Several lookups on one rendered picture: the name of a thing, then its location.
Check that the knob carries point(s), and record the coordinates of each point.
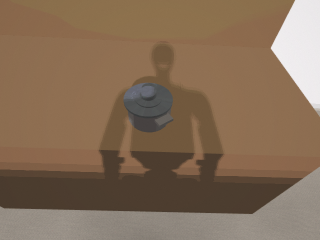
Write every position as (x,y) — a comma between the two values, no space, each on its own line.
(148,93)

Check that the lid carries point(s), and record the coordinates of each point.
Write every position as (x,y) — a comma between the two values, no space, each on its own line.
(148,109)

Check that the table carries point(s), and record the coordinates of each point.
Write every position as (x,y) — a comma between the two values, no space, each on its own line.
(242,131)

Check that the pot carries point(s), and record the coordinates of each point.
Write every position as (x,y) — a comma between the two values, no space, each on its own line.
(150,125)

